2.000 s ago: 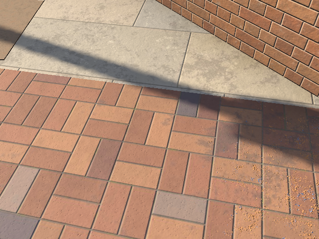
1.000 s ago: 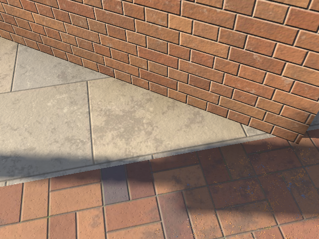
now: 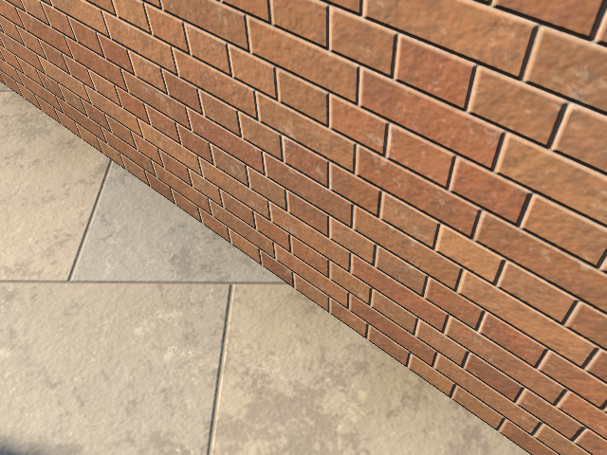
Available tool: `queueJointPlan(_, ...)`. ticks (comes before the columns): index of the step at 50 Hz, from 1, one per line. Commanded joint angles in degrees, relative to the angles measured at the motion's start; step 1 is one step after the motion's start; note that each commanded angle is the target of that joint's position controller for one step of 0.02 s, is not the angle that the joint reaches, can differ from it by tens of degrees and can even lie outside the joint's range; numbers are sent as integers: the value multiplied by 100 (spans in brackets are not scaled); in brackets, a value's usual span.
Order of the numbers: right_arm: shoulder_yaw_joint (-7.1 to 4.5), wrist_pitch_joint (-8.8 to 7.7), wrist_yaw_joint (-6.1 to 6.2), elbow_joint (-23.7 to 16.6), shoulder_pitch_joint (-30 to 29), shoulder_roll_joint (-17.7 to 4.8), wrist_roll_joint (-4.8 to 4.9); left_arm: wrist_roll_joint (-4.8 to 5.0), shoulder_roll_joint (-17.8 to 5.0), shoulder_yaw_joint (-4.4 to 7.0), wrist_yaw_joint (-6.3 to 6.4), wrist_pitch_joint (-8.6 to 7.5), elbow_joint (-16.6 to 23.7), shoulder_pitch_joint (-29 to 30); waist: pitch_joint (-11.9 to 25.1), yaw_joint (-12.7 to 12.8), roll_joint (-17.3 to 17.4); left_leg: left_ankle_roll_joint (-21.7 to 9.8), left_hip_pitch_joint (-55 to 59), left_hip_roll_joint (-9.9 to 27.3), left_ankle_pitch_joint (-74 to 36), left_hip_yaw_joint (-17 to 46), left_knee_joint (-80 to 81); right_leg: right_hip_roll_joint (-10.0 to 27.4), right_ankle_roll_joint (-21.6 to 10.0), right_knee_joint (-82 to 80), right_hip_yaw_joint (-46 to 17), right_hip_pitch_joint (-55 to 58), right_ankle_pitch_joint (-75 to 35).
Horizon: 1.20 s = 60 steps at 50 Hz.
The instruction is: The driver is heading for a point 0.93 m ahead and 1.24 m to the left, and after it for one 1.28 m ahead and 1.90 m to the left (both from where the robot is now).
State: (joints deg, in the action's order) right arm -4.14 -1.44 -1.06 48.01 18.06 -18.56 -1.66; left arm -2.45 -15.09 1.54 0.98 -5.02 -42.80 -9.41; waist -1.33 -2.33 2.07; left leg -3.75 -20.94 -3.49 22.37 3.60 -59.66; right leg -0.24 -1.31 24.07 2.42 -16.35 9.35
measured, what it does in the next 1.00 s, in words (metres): walks ahead, turning left: left foot, then right foot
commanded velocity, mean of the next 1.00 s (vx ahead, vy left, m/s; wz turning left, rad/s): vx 0.50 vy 0.00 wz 0.59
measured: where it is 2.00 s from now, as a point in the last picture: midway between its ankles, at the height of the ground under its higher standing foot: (73, 339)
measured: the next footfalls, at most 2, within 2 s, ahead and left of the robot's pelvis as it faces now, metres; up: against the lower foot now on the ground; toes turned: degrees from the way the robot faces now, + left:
left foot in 0.38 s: +0.34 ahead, +0.15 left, +0.00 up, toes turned +17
right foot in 0.86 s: +0.64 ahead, +0.11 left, +0.00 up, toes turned +33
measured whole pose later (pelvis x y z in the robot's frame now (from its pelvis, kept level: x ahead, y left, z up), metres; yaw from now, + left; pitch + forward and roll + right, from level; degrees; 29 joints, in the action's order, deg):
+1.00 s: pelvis +0.51 +0.16 +0.00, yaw +36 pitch +1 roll +0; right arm -3.7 -0.4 -1.5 45.6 17.6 -18.5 -2.1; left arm -1.1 -15.7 2.3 2.7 -4.3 -44.4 -10.0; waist -3.0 -2.0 2.9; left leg -4.5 -20.8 -6.1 21.6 3.9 -59.3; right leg 1.6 -0.2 24.5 2.7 -15.7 9.8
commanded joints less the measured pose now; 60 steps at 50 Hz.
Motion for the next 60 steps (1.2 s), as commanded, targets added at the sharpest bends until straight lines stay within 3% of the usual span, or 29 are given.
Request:
queueJointPlan(1, 18, 55, -119, -393, -257, -216, -119, 83, -635, 229, 46, -164, -21, -770, 90, 316, -736, 74, -1555, 632, -527, 104, -386, 1649, -632, -1500, -1453, 1280, -302)
queueJointPlan(4, 64, 72, -206, -522, -694, -135, -100, 160, -566, 260, 1, -242, -179, -978, 135, 304, -738, 93, -2026, 749, -1023, 44, -360, 1585, -659, -1615, -829, 1475, -986)
queueJointPlan(9, 177, 18, -336, -889, -1754, 6, -97, 160, -523, 295, -52, -285, -416, -1198, -146, 422, -821, 164, -1874, 734, -2092, -374, 1074, 1275, -530, -1845, 201, 1285, -1514)
queueJointPlan(13, 238, 67, -460, -1121, -2390, 47, -116, 168, -644, 315, 94, -243, -593, -1468, -293, 504, -796, -55, -1459, 599, -2198, -713, 2290, 1393, -353, -1767, 642, 1712, -2026)
queueJointPlan(15, 245, 73, -447, -1146, -2462, 26, -187, 160, -676, 293, 130, -169, -684, -1618, -300, 446, -772, -231, -1252, 421, -1808, -945, 2558, 1505, -311, -1251, 819, 1996, -3130)
queueJointPlan(17, 195, 36, -396, -985, -1930, -92, -209, 133, -857, 317, 144, -59, -712, -1623, 136, 184, -847, -482, -547, 86, -1286, -1070, 2785, 1561, -278, -82, 1004, 2232, -4732)
queueJointPlan(19, 22, -65, -295, -546, -474, -410, -274, 150, -1010, 320, 139, 50, -682, -1624, 920, -396, -683, -867, 1381, -250, -998, -943, 3167, 1464, -242, 2198, 1114, 1422, -4485)
queueJointPlan(20, -161, -46, -177, -428, 204, -946, -320, 145, -681, 222, 83, 31, -453, -1790, 1653, -514, 67, -1284, 3215, 984, -313, 661, 3124, 1191, -75, 4091, 1119, -335, -1792)
queueJointPlan(21, -311, 69, -52, -593, 204, -1426, -136, 135, -487, 180, -10, -27, -22, -1578, 2178, -328, 1305, -2107, 4334, 2341, -669, 3578, 3766, 25, 157, 6203, 666, -2411, 2258)
queueJointPlan(22, -307, 164, 39, -656, 259, -1342, -32, 82, -752, 233, -22, -88, 84, -803, 1876, -558, 335, -1871, 4025, 2151, -1455, 3246, 4103, 330, 45, 6377, -376, -2909, 1628)
queueJointPlan(23, -251, 147, 76, -648, -111, -1042, 20, 164, -606, 171, -22, -112, 70, -722, 1228, -297, -50, -1653, 3198, 2012, -2113, 2394, 4086, 601, 17, 5843, -468, -2720, 981)
queueJointPlan(24, -154, 105, 75, -675, -377, -720, 2, 163, -552, 151, -3, -97, -58, -861, 683, 22, -362, -1402, 2338, 1732, -2747, 1942, 4214, 736, 35, 5196, -431, -2329, 878)
queueJointPlan(26, -57, 16, 86, -719, -591, -484, 44, -6, -505, 142, 17, 108, -90, -924, 412, 338, -190, -1295, 1459, 1347, -3180, 1473, 4417, 774, 129, 4584, -453, -1688, 1028)
queueJointPlan(27, -18, -52, 90, -679, -559, -405, 101, -4, -482, 166, 5, 204, -44, -893, 284, 414, -8, -1298, 1198, 1225, -3378, 1376, 4464, 738, 145, 4311, -437, -1569, 1118)
queueJointPlan(29, -36, -151, 81, -593, -349, -516, 74, 25, -430, 168, -3, 294, 59, -636, 242, 401, 66, -1279, 1015, 1044, -3765, 1249, 4551, 580, 223, 3814, -287, -1518, 922)
queueJointPlan(33, -70, -159, 70, -532, -80, -597, 110, 26, -313, 99, -44, 314, 306, 311, 143, 181, 250, -1064, 1052, 723, -3283, 1238, 4595, 392, 369, 2397, -176, -1544, 6)
queueJointPlan(38, -106, -137, 88, -394, 504, -679, 86, 111, -478, 52, -12, 262, 451, 1012, -6, -159, 178, -842, 1511, 867, -2940, 1762, 4329, 223, 308, 1011, -364, -1378, -629)
queueJointPlan(40, -158, -128, 92, -418, 466, -806, 93, 94, -644, 91, 6, 217, 421, 881, 4, -80, 149, -735, 1591, 949, -2853, 2011, 4147, 155, 202, 601, -455, -912, -581)
queueJointPlan(42, -143, -159, 5, -417, 401, -809, 135, 153, -854, 182, 95, 140, 198, 87, 321, 315, 84, -603, 1344, 695, -3650, 1951, 3282, 34, -3, 207, -325, 394, -59)
queueJointPlan(43, -103, -225, -46, -453, 322, -670, 201, 58, -1116, 260, 170, 69, 100, -558, 693, 665, -311, -432, 834, 337, -3596, 1635, 2272, 560, -235, -118, -847, 1458, 329)
queueJointPlan(44, -1, -264, -20, -626, 288, -293, 332, -81, -1560, 391, 272, 57, 100, -1380, 1451, 945, -905, -201, -1, -201, -2181, 953, 745, 1951, -672, -517, -2428, 2754, 1554)
queueJointPlan(45, 28, -183, -9, -760, 453, -213, 226, -30, -1826, 485, 268, 117, -28, -1273, 1386, 633, -1860, -133, -1212, -729, 908, 501, -50, 2784, -1257, -1236, -4425, 2930, 1706)
queueJointPlan(46, 7, -53, 42, -561, 399, -396, 4, 144, -1296, 415, 219, 90, -26, -1003, 686, 412, -937, -221, -1560, -86, 633, 572, -477, 2696, -1100, -1049, -3987, 2306, 2322)
queueJointPlan(47, -13, -21, -2, -530, 207, -448, -38, 182, -948, 335, 184, 58, 44, -683, 307, 397, -567, -175, -1442, 40, 216, 487, -444, 2348, -924, -1129, -3204, 1817, 1801)
queueJointPlan(49, -38, 90, -75, -620, -136, -388, -152, 147, -696, 265, 211, 19, -19, -540, 10, 372, -625, -30, -1427, 284, -243, 274, -248, 1927, -685, -1280, -1957, 1446, 493)
queueJointPlan(52, 49, 252, -158, -887, -545, -87, -118, 281, -685, 256, 185, -136, -268, -885, 48, 421, -802, 141, -1811, 345, -667, 154, -357, 1742, -608, -1303, -1061, 1535, -647)
queueJointPlan(53, 42, 272, -206, -890, -465, -122, -62, 268, -672, 251, 136, -146, -262, -864, 89, 363, -942, 150, -1844, 398, -814, 164, -90, 1682, -593, -1370, -881, 1584, -563)
queueJointPlan(55, 52, 321, -293, -1096, -993, -128, -141, 297, -767, 283, 161, -174, -282, -972, -75, 452, -945, 199, -2066, 472, -1204, 43, 316, 1709, -601, -1547, -565, 1574, -520)
queueJointPlan(60, 145, 226, -455, -1428, -1755, 106, -111, 242, -910, 331, 128, -119, -351, -1036, -293, 491, -1060, 151, -1416, 538, -1824, -371, 1501, 1546, -342, -1371, 545, 1108, -1229)
Velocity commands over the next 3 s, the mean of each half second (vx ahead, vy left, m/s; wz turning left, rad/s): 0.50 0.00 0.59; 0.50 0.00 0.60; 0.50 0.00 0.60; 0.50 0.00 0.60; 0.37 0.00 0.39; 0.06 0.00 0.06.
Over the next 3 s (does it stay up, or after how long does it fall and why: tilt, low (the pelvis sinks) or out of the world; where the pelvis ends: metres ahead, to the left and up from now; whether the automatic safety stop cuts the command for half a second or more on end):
stays up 0.83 0.94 0.00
